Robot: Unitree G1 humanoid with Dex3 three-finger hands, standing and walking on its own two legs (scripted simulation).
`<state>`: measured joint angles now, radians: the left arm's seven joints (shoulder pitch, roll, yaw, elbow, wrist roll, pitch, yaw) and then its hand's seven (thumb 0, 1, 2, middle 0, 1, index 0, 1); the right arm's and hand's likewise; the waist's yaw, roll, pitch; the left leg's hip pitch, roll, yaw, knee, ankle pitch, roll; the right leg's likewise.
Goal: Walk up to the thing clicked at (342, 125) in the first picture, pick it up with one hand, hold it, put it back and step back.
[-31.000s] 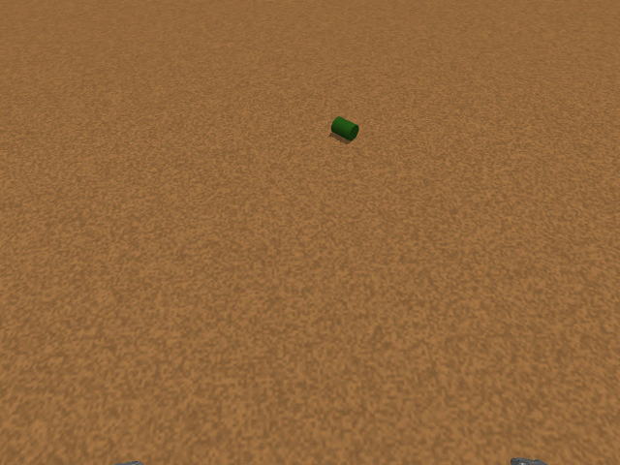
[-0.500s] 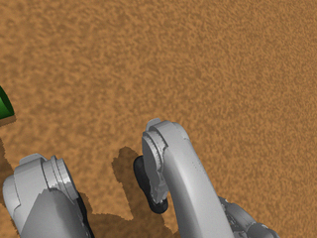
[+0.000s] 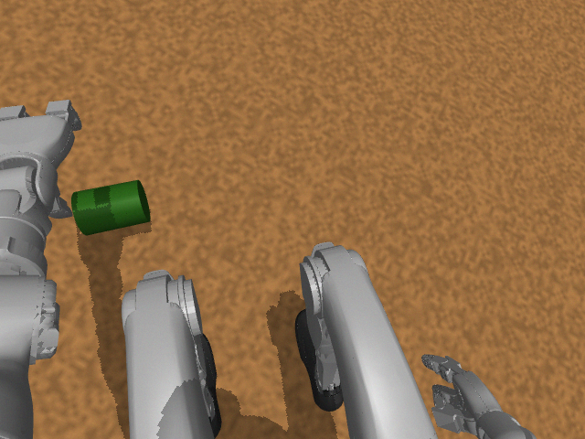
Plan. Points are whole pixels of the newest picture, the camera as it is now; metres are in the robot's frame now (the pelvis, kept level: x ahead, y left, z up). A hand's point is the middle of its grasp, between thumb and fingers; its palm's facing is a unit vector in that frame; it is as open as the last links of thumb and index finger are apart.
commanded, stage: withdraw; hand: left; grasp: from above
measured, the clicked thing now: (113, 207) +0.50 +0.27 -0.34
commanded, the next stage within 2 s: home in 0.26 s
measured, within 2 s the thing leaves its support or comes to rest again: neither
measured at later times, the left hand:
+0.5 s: hand (72, 182) +0.49 +0.28 -0.17, palm faces -0.35 -0.02 -0.94, open 13.3 cm
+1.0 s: hand (16, 259) +0.34 +0.25 +0.02, palm faces -0.26 -0.64 -0.72, open 7.7 cm
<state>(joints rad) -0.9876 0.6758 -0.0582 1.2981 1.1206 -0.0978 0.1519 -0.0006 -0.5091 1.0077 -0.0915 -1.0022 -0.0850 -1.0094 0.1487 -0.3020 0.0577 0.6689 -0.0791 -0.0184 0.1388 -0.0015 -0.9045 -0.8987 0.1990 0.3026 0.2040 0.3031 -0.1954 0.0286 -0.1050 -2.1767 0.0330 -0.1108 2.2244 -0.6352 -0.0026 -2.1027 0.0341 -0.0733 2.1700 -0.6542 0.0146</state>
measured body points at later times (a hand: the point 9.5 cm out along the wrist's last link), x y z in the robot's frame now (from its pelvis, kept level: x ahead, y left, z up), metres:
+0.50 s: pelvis +0.00 +0.01 -0.03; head +0.24 +0.06 +0.34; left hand +0.51 +0.28 -0.12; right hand +0.03 -0.26 -0.15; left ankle +0.09 +0.13 -0.35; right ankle +0.10 -0.12 -0.35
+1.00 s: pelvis +0.02 +0.01 +0.13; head +0.17 +0.04 +0.55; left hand +0.35 +0.28 +0.06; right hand +0.20 -0.25 +0.02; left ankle +0.09 +0.13 -0.35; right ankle +0.10 -0.12 -0.35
